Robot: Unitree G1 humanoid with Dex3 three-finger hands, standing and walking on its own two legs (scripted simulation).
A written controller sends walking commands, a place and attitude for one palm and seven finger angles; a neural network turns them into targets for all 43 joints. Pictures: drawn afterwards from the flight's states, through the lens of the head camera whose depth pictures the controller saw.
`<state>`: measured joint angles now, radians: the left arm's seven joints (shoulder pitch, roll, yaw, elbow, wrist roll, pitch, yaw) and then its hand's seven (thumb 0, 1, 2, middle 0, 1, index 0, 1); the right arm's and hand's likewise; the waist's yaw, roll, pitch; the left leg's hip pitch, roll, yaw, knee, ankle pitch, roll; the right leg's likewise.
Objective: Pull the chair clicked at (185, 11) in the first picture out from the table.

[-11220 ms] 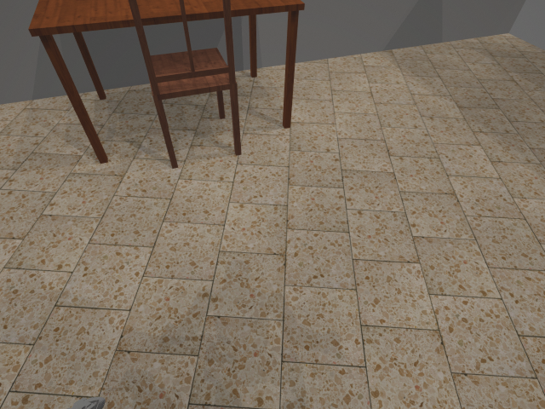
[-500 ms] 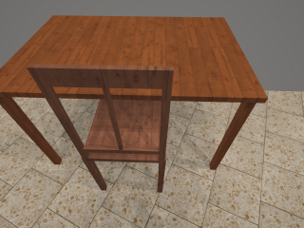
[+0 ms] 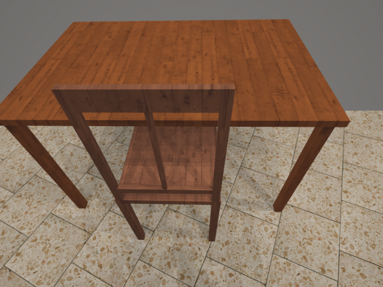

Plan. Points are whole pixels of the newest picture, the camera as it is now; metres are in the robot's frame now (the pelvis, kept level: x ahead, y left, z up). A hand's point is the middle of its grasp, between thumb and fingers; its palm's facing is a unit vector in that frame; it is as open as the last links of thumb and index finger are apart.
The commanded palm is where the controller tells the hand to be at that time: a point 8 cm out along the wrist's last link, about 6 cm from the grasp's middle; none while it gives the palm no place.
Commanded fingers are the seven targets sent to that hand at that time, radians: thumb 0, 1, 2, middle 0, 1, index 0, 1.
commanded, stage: come to a stop and stand still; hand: left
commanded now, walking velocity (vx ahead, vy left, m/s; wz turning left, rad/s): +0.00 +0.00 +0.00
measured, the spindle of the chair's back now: (158, 156) +0.47 +0.14 -0.06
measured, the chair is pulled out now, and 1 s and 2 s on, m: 0.00 0.00 0.00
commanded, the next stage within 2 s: look again from close up in 0.62 s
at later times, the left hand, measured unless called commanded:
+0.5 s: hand out of the picture +0.05 +0.15 -0.17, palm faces +0.01 -0.97 -0.23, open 7.3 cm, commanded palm none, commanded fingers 0.00 0.90 0.90 -0.20 -0.30 -0.20 -0.30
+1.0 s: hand out of the picture +0.03 +0.13 -0.17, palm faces +0.02 -0.98 -0.21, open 7.3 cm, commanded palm none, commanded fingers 0.00 0.90 0.90 -0.20 -0.30 -0.20 -0.30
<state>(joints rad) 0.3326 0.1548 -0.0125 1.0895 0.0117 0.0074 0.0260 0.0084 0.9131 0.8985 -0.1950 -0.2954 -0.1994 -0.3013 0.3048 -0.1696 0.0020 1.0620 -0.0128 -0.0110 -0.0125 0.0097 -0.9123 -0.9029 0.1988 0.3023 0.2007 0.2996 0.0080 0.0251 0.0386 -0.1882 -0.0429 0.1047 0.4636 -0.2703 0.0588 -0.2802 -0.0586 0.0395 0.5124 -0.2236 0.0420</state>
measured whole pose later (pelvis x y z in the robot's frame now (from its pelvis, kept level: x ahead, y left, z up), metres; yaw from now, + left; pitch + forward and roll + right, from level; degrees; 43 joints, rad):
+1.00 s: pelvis +0.03 -0.04 +0.00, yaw +0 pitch -1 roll +1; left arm 0.28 0.15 -0.01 1.11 0.01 -0.01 0.04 0.01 0.92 0.90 -0.20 -0.30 -0.20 -0.30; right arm 0.28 -0.14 0.00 1.14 -0.01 -0.02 -0.03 0.01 -0.91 -0.90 0.20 0.30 0.20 0.30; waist 0.00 0.01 0.04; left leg -0.11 0.02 0.08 0.41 -0.28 -0.01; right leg -0.20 0.00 0.01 0.47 -0.25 -0.01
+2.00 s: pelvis -0.01 -0.04 -0.09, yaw +4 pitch +13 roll +0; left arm 0.51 0.16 0.07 0.07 -0.19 -0.50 -0.21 0.02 0.57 0.75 -0.17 -0.24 -0.17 -0.25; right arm 0.11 -0.27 -0.08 0.44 0.01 -0.23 0.01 0.02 -0.91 -0.90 0.20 0.30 0.20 0.30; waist 0.02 -0.06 -0.14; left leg -0.86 0.02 0.00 1.20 -0.58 0.00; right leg -0.90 -0.03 -0.06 1.18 -0.52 -0.02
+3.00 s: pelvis +0.00 -0.03 -0.08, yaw +5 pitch +15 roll -2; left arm 0.34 0.26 0.20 0.04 -0.28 -0.39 -0.31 -0.01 -0.47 0.31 -0.06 -0.08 -0.06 -0.09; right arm 0.22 -0.22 0.02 0.52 0.03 -0.21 -0.05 0.02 -0.90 -0.90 0.20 0.30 0.20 0.30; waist 0.00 0.03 -0.14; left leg -0.87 0.02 -0.04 1.16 -0.56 0.00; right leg -0.87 -0.03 -0.10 1.09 -0.49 -0.01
